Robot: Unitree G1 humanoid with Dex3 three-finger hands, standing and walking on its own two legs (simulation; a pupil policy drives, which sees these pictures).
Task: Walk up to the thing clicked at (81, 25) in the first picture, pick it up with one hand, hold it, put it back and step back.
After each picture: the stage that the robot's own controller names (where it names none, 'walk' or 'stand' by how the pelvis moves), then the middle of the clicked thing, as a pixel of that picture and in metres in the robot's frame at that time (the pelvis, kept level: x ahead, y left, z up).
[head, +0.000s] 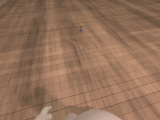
stand; (81, 28) +2.29 +0.36 -0.65
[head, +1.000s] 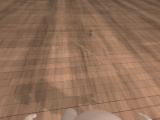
walk; (90, 32) +2.17 +0.11 -0.63
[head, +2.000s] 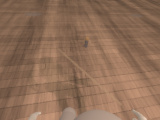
walk; (86, 42) +1.53 +0.11 -0.64
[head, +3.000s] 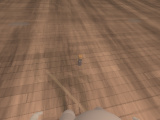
walk; (80, 60) +1.02 +0.15 -0.65
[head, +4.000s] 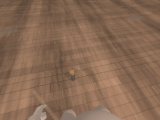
walk; (72, 75) +0.64 +0.23 -0.64
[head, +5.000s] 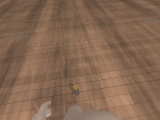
walk; (76, 90) +0.43 +0.19 -0.63
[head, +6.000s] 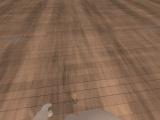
stand; (74, 98) +0.36 +0.17 -0.66
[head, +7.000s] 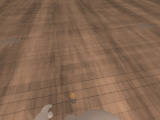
stand; (73, 98) +0.36 +0.19 -0.66
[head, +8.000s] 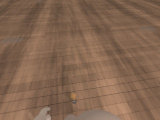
stand; (73, 98) +0.36 +0.18 -0.66
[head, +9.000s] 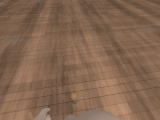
stand; (74, 99) +0.35 +0.17 -0.66
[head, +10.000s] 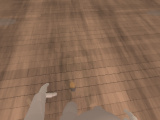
go down; (72, 87) +0.38 +0.16 -0.61
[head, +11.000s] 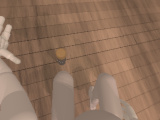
go down; (61, 58) +0.44 +0.20 -0.24
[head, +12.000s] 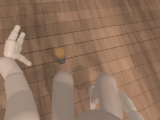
close in; (60, 57) +0.44 +0.20 -0.24
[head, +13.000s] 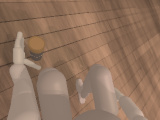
close; (36, 51) +0.43 +0.24 -0.16
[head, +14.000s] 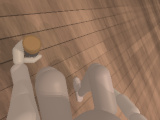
lift; (31, 50) +0.42 +0.25 -0.16
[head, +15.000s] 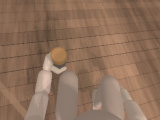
lift; (59, 61) +0.35 +0.23 -0.02
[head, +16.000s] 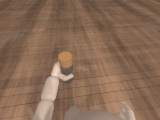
hold; (67, 70) +0.32 +0.16 +0.10
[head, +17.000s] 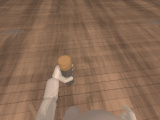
hold; (67, 72) +0.32 +0.16 +0.05
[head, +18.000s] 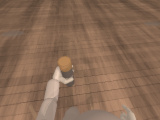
crouch; (67, 73) +0.32 +0.16 +0.05
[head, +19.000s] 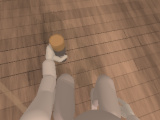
crouch; (60, 51) +0.45 +0.18 -0.05
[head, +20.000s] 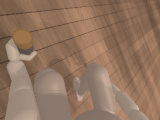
lower; (26, 48) +0.44 +0.27 -0.17
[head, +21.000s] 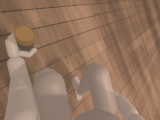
lower; (25, 44) +0.45 +0.27 -0.17
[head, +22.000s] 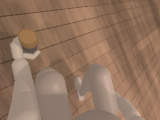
lower; (29, 47) +0.44 +0.27 -0.16
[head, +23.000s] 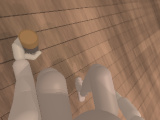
lower; (31, 47) +0.43 +0.27 -0.15
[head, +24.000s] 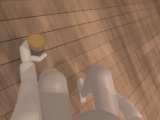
loosen; (37, 49) +0.43 +0.25 -0.15
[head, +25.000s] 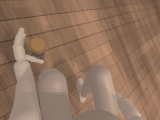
withdraw; (38, 51) +0.43 +0.24 -0.17
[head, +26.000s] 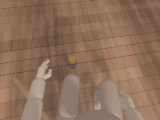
walk; (72, 62) +0.45 +0.18 -0.32
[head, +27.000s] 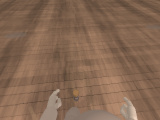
stand; (76, 95) +0.38 +0.14 -0.59
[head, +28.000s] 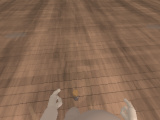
stand; (75, 95) +0.38 +0.15 -0.60
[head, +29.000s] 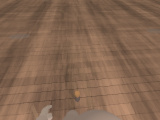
stand; (77, 96) +0.39 +0.13 -0.64
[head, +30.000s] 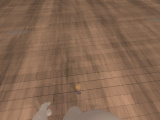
walk; (78, 89) +0.42 +0.13 -0.64
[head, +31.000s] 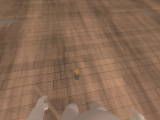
walk; (77, 75) +0.58 +0.14 -0.64
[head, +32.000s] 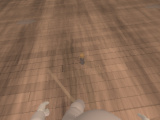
walk; (82, 59) +0.90 +0.20 -0.63
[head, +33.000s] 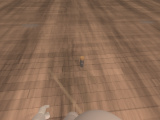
stand; (81, 61) +1.00 +0.16 -0.64
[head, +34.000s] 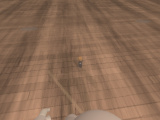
stand; (80, 62) +1.03 +0.19 -0.66
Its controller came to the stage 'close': yes
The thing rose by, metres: 0.70
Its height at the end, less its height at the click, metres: +0.00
